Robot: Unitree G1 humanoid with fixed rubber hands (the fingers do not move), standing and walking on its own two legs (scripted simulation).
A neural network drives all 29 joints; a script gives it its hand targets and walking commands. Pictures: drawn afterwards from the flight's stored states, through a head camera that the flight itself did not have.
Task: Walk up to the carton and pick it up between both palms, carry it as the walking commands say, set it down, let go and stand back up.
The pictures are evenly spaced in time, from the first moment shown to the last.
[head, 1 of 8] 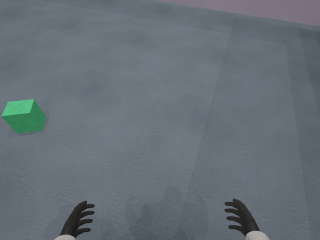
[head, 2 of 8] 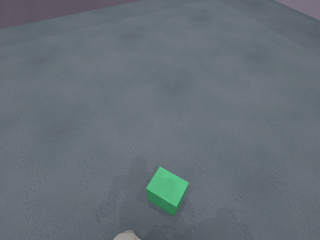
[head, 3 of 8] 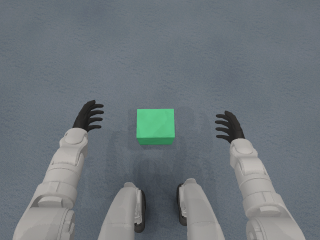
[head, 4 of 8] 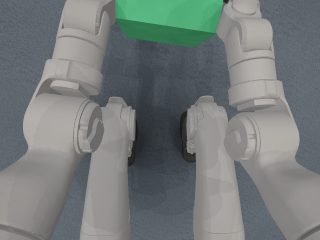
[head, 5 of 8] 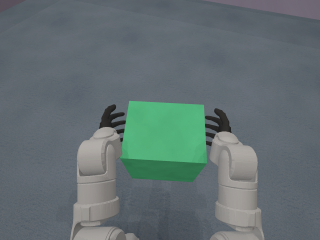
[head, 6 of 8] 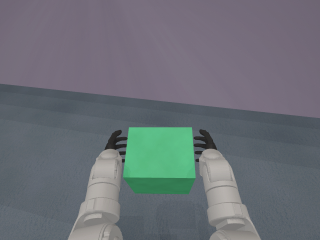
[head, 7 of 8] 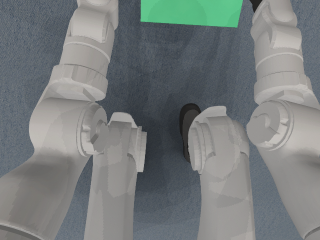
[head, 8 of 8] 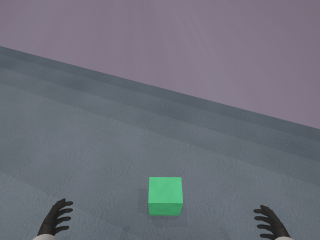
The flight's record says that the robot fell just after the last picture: no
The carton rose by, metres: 0.70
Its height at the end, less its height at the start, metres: +0.00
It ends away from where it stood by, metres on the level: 1.71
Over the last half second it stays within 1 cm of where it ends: yes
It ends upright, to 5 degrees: yes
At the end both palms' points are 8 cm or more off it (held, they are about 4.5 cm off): yes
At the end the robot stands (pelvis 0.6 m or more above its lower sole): yes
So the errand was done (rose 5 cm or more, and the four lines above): yes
